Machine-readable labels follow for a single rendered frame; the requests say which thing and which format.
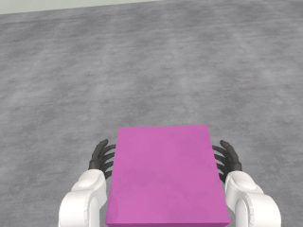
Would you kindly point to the robot left hand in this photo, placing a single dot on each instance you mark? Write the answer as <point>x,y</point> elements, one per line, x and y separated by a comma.
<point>99,158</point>

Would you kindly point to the robot right hand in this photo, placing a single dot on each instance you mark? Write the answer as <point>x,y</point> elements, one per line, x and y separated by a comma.
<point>230,160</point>

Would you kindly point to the carton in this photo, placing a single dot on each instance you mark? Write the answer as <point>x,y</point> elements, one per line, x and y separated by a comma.
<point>165,176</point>

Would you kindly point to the right robot forearm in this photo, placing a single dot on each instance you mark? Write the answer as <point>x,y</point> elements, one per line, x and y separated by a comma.
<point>252,208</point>

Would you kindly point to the left robot forearm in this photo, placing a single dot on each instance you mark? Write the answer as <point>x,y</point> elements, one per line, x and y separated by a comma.
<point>80,207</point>

